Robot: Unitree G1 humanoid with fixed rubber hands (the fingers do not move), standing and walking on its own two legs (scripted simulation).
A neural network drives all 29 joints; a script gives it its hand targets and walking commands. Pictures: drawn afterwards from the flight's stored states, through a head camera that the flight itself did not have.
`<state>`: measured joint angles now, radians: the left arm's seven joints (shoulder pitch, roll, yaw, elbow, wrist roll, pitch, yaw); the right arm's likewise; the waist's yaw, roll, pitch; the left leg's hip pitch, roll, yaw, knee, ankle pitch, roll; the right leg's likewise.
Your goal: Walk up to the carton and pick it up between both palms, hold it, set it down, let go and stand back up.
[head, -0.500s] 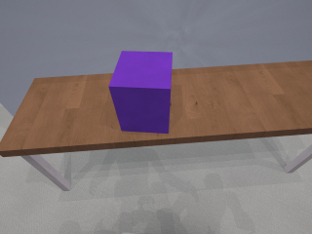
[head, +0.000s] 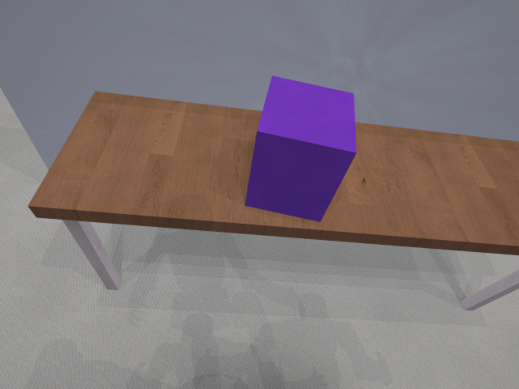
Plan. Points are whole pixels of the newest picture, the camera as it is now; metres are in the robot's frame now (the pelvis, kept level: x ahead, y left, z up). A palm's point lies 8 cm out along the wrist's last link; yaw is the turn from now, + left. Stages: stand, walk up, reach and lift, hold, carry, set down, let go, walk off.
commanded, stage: walk up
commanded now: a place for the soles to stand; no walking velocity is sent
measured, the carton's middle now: (297, 151) +0.65 -0.07 -0.06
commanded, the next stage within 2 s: none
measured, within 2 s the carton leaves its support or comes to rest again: neither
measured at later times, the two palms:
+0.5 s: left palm out of the picture +0.10 +0.37 -0.15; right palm out of the picture -0.05 -0.27 -0.08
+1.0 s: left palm out of the picture +0.04 +0.21 -0.13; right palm out of the picture +0.04 -0.44 -0.12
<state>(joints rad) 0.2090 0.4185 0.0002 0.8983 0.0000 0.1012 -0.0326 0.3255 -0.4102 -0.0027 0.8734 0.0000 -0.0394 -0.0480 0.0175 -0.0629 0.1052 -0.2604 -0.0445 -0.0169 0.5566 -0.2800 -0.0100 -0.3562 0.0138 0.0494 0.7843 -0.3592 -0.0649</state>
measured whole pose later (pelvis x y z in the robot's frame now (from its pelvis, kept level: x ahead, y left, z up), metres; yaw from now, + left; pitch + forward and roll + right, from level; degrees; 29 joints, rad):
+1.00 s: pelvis -0.01 -0.11 -0.02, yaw +1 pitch -2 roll +4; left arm 0.23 0.44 0.00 0.89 0.04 0.07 -0.05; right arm 0.30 -0.44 0.00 0.87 0.00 -0.05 -0.11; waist 0.02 -0.07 0.15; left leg -0.55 -0.06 -0.12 1.19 -0.49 0.02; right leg -0.36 0.04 0.03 0.76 -0.37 -0.04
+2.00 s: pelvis -0.01 -0.03 +0.00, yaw +1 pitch -1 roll -3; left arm 0.19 0.41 0.00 0.89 0.01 0.02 0.00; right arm 0.29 -0.41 0.00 0.91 0.00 -0.03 -0.01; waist 0.02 0.02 0.08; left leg -0.24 -0.05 -0.15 0.59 -0.32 0.04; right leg -0.31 0.00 0.02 0.63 -0.41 -0.01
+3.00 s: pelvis -0.01 -0.06 -0.01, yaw +0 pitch -1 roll +0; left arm 0.17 0.39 0.00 0.89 0.00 0.00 -0.01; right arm 0.26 -0.41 0.00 0.91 0.00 -0.04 -0.01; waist 0.02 0.01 0.02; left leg -0.23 -0.06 -0.11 0.56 -0.35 0.03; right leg -0.27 0.00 0.02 0.56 -0.29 0.00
